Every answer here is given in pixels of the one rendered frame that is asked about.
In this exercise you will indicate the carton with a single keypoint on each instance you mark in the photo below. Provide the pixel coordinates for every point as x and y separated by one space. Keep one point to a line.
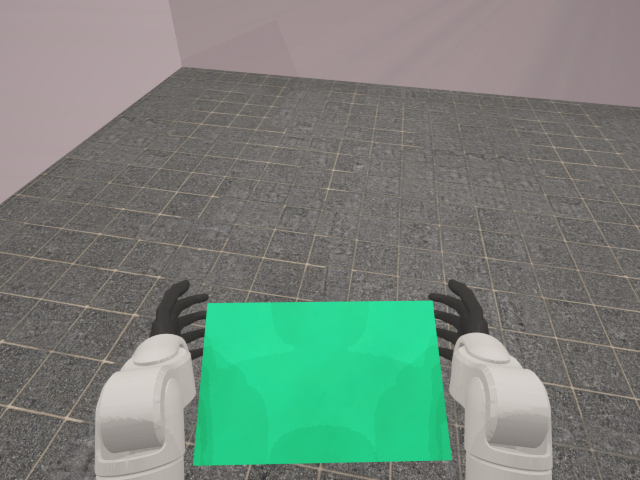
320 382

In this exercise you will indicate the robot left forearm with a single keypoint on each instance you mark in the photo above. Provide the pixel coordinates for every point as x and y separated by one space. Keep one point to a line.
139 419

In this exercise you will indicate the robot left hand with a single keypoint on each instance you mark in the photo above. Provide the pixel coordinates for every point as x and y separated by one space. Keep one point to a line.
167 320

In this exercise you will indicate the robot right forearm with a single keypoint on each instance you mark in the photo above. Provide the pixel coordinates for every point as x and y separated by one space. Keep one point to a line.
508 434

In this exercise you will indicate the robot right hand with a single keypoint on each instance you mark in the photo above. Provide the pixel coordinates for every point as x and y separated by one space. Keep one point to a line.
471 315

